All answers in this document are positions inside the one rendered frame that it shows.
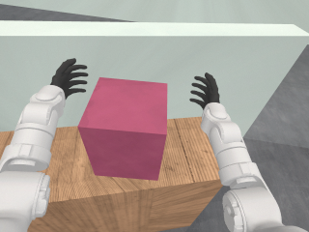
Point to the robot left forearm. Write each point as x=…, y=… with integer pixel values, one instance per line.
x=29, y=150

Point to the robot right forearm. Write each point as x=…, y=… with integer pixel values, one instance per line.
x=236, y=169

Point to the left robot upper arm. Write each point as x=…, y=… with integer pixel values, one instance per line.
x=24, y=196

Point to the right robot upper arm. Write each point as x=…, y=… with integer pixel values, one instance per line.
x=253, y=210

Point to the right robot hand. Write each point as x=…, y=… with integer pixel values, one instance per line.
x=210, y=90

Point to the pedestal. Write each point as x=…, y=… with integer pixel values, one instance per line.
x=80, y=201

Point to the carton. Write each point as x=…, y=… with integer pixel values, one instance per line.
x=124, y=128

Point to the left robot hand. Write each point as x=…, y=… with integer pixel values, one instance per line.
x=64, y=75

